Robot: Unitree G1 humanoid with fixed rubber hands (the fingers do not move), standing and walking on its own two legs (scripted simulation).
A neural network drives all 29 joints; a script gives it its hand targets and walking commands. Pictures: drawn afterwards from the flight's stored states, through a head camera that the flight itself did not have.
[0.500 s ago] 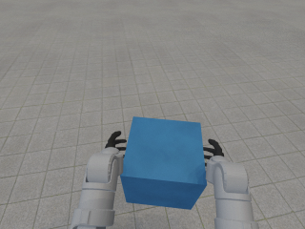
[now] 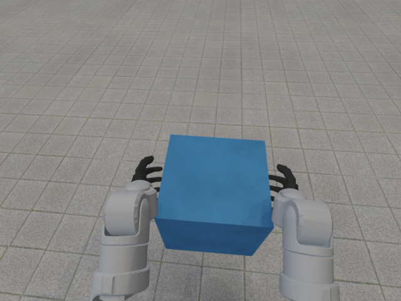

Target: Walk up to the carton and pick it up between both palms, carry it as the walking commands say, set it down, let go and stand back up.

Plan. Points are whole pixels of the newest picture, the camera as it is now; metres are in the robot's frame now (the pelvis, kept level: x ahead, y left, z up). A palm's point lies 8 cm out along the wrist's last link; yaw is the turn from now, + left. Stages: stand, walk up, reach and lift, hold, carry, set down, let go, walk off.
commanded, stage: carry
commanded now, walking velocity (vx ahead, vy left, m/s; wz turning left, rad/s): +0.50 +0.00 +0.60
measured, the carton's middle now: (212, 197) +0.34 -0.02 +0.01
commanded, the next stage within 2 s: none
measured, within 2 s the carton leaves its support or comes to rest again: neither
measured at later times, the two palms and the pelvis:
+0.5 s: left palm (109, 117) +0.53 +0.23 +0.08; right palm (213, 100) +0.60 -0.03 +0.07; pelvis +0.29 +0.03 +0.02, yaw +16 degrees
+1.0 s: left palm (110, 68) +0.75 +0.28 +0.09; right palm (193, 52) +0.84 +0.02 +0.09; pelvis +0.52 +0.05 +0.01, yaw +22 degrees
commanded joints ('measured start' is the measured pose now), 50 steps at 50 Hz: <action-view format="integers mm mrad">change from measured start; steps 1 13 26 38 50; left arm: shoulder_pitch -465 -535 -566 -407 -492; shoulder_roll -1047 -1057 -1109 -1054 -1050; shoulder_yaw -565 -594 -614 -560 -606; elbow -47 -97 -117 -46 -73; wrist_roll -431 -459 -472 -410 -451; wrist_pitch -24 -8 -30 -15 -8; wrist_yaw -388 -416 -395 -418 -419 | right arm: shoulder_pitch -662 -647 -660 -626 -608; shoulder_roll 1008 1063 1061 1036 1057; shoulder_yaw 671 654 639 672 655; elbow -73 -53 -97 -106 -58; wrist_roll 467 436 472 477 459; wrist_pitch -19 -37 -78 -52 -45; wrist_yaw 479 456 469 465 475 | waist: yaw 30 36 -7 16 19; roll -283 -253 100 -254 -76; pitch -532 -369 -376 -565 -473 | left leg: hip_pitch -504 -264 434 -222 96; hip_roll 45 5 242 48 178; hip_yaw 72 262 -55 79 92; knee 348 -147 -313 26 -145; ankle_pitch -113 244 1013 -115 751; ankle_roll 23 25 153 -10 -19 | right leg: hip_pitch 839 638 -169 825 454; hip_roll -451 -290 -21 -320 -126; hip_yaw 595 -55 49 314 66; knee -184 -147 379 -65 52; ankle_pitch -108 181 -308 762 486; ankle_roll -204 -45 74 -194 -39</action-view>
